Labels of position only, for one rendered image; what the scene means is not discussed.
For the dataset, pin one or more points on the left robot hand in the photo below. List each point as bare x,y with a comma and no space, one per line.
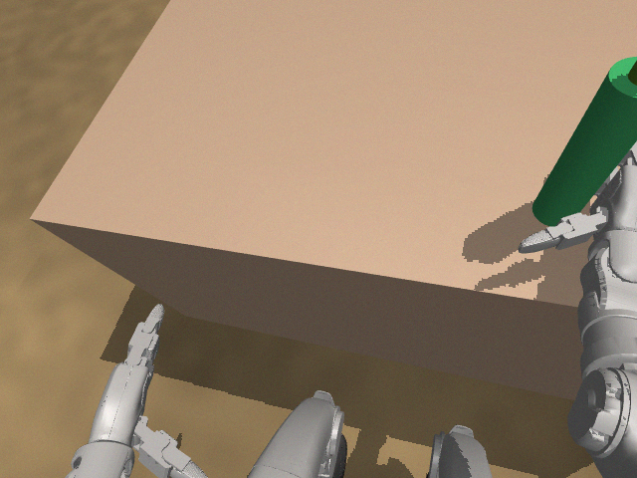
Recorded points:
119,416

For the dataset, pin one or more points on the bottle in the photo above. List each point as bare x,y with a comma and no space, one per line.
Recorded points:
605,134

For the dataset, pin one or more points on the left robot arm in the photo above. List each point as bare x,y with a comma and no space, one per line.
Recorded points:
102,459

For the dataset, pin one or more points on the right robot arm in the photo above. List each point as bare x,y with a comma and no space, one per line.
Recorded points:
603,418

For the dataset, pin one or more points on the right robot hand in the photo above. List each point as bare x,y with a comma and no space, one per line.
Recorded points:
614,209

